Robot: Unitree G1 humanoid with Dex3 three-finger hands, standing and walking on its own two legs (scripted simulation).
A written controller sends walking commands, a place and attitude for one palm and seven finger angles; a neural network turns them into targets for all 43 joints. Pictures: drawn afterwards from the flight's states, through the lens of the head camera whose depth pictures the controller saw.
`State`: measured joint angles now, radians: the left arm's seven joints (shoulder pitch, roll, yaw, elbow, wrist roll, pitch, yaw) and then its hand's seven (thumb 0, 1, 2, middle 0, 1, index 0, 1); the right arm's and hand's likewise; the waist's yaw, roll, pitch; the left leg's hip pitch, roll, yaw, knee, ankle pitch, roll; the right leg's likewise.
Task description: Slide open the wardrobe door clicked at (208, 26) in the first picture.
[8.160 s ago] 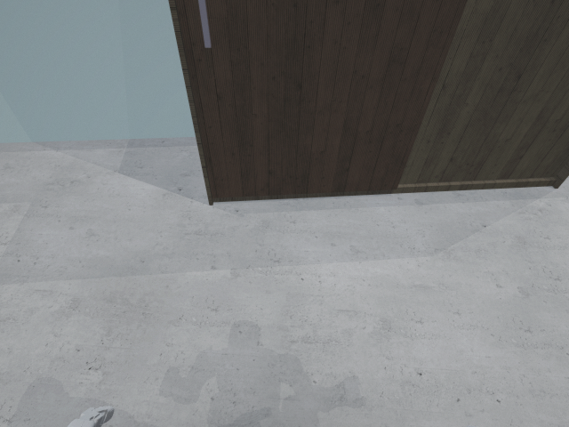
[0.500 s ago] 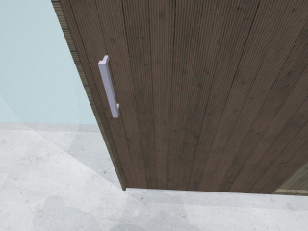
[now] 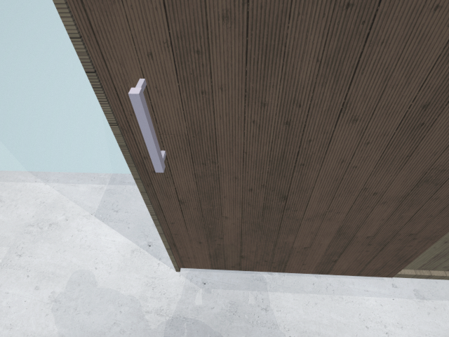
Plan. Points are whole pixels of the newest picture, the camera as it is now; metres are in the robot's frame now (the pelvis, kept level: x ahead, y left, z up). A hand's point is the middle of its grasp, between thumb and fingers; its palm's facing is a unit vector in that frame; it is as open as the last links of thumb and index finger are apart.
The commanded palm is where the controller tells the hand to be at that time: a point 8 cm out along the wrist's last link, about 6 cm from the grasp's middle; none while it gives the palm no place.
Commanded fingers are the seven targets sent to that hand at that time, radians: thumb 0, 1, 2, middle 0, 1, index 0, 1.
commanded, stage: come to a stop and stand still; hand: left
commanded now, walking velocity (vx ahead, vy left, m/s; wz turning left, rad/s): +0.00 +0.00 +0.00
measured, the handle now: (151, 129) +0.48 +0.18 +0.11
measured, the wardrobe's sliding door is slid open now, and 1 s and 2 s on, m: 0.00 0.00 0.00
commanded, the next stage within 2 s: look again from close up in 0.44 s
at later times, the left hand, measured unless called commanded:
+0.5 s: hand out of the picture +0.02 +0.16 -0.17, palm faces +0.03 -0.98 -0.22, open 7.3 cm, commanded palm none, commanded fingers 0.00 0.90 0.90 -0.20 -0.30 -0.20 -0.30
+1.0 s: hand out of the picture +0.01 +0.16 -0.17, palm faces +0.03 -0.98 -0.21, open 7.3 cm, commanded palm none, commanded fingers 0.00 0.90 0.90 -0.20 -0.30 -0.20 -0.30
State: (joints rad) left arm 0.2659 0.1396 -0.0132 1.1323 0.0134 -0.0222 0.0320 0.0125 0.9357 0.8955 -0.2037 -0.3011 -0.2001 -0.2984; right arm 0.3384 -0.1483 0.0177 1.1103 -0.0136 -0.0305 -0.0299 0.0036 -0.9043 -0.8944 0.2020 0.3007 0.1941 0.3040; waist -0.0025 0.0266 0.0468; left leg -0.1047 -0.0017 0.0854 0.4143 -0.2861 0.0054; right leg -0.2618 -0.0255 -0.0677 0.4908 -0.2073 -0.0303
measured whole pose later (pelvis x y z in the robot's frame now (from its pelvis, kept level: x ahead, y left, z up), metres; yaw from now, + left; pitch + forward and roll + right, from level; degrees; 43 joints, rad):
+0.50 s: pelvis +0.01 -0.02 +0.00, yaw +1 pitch -1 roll +1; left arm 0.25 0.15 0.00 1.13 0.01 -0.03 0.03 0.01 0.93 0.90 -0.20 -0.30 -0.20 -0.30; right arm 0.29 -0.14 0.01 1.12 -0.01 -0.03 -0.04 0.00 -0.90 -0.89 0.20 0.30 0.19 0.30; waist 0.01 0.02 0.05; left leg -0.08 0.03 0.07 0.40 -0.29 -0.02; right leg -0.23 0.00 -0.09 0.46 -0.22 -0.05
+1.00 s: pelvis +0.01 -0.01 +0.00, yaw +0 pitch -2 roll +1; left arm 0.26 0.15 0.00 1.13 0.01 -0.02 0.03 0.01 0.93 0.90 -0.20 -0.30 -0.20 -0.30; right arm 0.32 -0.13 0.01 1.14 -0.01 -0.03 -0.04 0.00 -0.90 -0.89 0.20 0.30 0.19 0.30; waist 0.01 0.01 0.06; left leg -0.08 0.03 0.07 0.39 -0.28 -0.02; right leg -0.22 0.00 -0.09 0.45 -0.20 -0.05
